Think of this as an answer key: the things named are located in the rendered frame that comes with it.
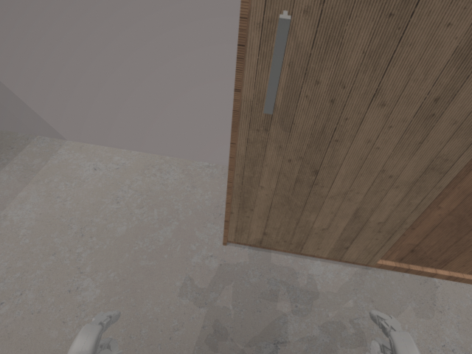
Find wardrobe door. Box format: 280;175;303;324
381;159;472;275
228;0;472;266

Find robot left hand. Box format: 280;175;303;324
67;310;122;354

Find robot right hand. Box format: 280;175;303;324
366;310;421;354

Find handle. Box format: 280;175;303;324
263;10;291;114

